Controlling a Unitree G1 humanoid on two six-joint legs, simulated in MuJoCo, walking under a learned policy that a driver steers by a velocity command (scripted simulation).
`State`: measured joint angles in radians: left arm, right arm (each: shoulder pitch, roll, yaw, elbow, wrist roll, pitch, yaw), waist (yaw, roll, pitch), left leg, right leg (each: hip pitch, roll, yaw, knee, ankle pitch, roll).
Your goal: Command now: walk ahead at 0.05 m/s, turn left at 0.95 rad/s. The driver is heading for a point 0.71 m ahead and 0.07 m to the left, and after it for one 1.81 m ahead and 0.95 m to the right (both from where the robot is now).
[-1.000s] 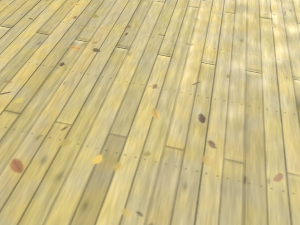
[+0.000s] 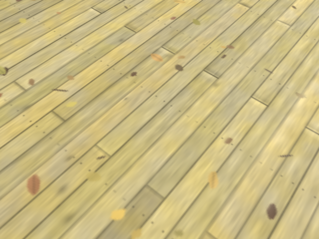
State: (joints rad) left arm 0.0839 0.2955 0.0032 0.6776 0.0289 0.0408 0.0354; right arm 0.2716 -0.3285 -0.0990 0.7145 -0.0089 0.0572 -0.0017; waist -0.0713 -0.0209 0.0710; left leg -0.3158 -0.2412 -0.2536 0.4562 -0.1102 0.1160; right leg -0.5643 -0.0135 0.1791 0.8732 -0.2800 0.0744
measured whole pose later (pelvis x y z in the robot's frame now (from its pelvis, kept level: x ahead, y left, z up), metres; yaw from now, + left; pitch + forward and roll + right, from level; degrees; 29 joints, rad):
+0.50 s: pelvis +0.16 -0.03 +0.01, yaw +27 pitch +2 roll +0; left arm 0.44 0.31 0.04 0.79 0.04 -0.08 0.00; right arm 0.16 -0.35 -0.07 0.67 -0.04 0.04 0.09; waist 0.07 0.06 -0.05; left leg -0.76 0.00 -0.13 1.15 -0.09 0.01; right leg 0.02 -0.01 -0.13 0.26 -0.32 -0.01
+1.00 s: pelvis +0.48 +0.23 -0.01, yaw +21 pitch +1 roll +1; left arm 0.20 0.29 0.05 0.81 0.00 -0.01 -0.06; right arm 0.45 -0.26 -0.03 0.91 -0.02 -0.11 0.01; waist -0.02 -0.04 0.02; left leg 0.16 -0.08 0.22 0.21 -0.39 0.06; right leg -0.81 -0.09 -0.06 1.06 0.00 -0.10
